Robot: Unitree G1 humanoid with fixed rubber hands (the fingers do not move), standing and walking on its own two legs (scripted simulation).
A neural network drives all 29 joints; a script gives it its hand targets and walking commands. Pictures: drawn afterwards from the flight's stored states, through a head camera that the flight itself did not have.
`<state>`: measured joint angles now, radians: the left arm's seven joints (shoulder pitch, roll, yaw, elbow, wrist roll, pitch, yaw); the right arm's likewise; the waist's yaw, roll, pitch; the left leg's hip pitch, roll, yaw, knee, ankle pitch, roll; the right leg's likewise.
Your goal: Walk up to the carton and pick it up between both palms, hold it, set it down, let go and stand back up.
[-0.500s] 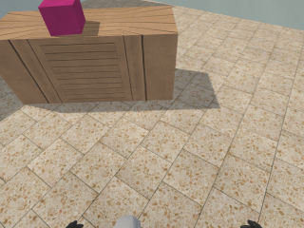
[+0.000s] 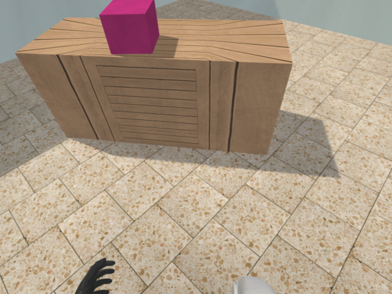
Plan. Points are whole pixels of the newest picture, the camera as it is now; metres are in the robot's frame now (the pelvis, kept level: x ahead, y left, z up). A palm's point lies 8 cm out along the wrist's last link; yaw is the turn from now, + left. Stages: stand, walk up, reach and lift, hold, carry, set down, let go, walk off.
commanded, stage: walk up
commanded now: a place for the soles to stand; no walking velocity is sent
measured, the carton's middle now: (132, 26) +1.36 +0.27 +0.02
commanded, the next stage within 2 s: none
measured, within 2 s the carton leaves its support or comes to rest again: neither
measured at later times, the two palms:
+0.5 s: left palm (49, 254) +0.25 +0.37 -0.10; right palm (254, 184) +0.38 -0.15 -0.06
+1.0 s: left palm (67, 194) +0.39 +0.35 -0.05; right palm (233, 125) +0.64 -0.14 -0.07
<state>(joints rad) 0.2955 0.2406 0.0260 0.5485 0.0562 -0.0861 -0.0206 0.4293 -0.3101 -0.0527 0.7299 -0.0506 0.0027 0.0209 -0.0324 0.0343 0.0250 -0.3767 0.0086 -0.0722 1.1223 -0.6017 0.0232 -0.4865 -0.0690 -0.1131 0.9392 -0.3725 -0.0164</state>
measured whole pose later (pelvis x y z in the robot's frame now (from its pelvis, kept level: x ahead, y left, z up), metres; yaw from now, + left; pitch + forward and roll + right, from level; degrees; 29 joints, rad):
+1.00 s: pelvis +0.44 +0.07 +0.03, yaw +16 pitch -5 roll -1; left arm 0.44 0.26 0.03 0.67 0.04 -0.05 0.01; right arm 0.28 -0.32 -0.06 0.61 -0.03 0.00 0.05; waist 0.05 0.11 0.08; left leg -0.55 0.04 0.02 1.22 -0.42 0.00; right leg -0.29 -0.08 -0.12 0.75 -0.37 0.00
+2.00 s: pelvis +0.79 +0.22 +0.01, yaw +13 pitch -4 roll +0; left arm 0.42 0.31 0.05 0.67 0.04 0.02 -0.02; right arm 0.30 -0.28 -0.04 0.57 -0.04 -0.04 0.01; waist 0.04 -0.02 0.07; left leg -0.45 0.04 0.06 0.86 -0.33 0.01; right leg -0.35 -0.06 0.03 1.04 -0.57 -0.02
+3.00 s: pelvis +0.88 +0.20 +0.04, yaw +15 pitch -2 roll +0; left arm 0.21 0.28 0.01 0.69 0.00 0.02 -0.03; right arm 0.30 -0.29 -0.02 0.62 0.00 0.00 0.01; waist 0.01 0.00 0.05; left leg -0.25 0.01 -0.04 0.63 -0.34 -0.03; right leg -0.36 -0.07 -0.08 0.62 -0.22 0.00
